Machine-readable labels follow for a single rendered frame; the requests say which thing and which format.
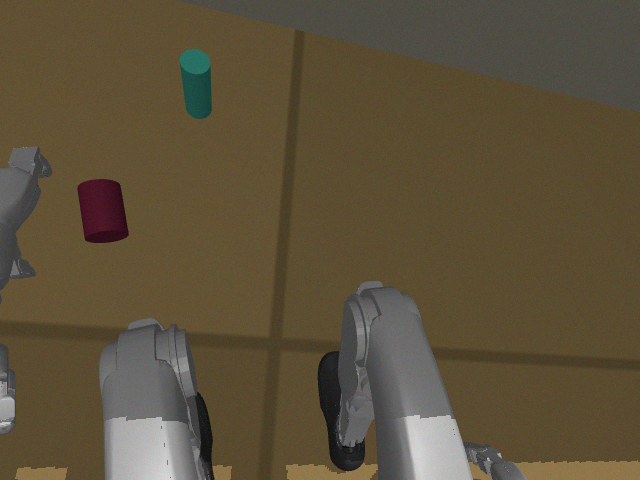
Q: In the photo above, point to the left robot foot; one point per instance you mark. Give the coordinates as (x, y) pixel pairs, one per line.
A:
(206, 437)

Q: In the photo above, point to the right robot hand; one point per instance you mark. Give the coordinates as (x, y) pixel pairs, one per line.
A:
(490, 462)

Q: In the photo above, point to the right robot foot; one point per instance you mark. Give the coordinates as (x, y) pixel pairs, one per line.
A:
(343, 457)

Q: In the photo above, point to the left robot arm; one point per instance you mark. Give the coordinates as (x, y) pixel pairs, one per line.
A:
(8, 244)

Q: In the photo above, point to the left robot hand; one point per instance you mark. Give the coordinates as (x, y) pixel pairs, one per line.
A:
(19, 194)

